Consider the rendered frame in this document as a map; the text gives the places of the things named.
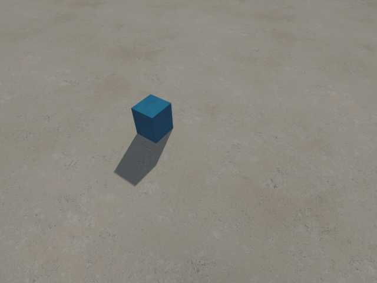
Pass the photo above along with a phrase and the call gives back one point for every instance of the carton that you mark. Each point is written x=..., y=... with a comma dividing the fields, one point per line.
x=153, y=118

